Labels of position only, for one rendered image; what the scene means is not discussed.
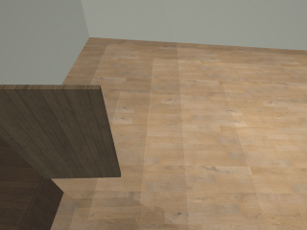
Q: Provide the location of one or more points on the cupboard door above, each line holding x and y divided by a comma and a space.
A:
61, 130

